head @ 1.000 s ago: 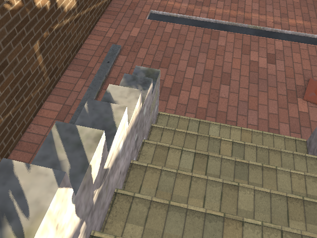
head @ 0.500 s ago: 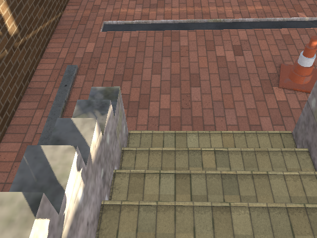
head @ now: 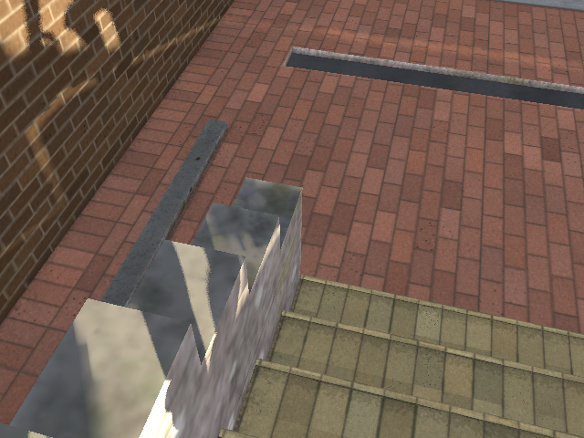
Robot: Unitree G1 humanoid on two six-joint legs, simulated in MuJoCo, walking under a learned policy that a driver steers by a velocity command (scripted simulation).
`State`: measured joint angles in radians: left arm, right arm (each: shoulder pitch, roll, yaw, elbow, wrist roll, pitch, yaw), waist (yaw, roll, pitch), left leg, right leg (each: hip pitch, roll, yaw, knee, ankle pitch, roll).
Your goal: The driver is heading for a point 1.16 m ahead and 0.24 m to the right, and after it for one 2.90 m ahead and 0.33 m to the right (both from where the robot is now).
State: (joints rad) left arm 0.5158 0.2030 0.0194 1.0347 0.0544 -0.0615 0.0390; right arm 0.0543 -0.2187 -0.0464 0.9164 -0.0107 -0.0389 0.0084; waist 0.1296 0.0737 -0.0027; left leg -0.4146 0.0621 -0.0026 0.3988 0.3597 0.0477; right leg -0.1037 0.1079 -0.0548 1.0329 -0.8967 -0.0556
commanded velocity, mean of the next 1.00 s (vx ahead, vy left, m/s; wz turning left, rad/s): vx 0.50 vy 0.00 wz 0.00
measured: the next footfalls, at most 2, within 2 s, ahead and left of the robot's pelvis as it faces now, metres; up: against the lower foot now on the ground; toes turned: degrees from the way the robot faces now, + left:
left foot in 0.04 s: +0.17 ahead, +0.10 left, -0.17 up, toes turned +3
right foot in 0.58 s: +0.47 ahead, -0.07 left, -0.34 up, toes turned +0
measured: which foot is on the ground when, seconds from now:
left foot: up 0.00-0.02, down 0.04-0.58, up 0.60-1.00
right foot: down 0.00-0.04, up 0.06-0.56, down 0.58-1.00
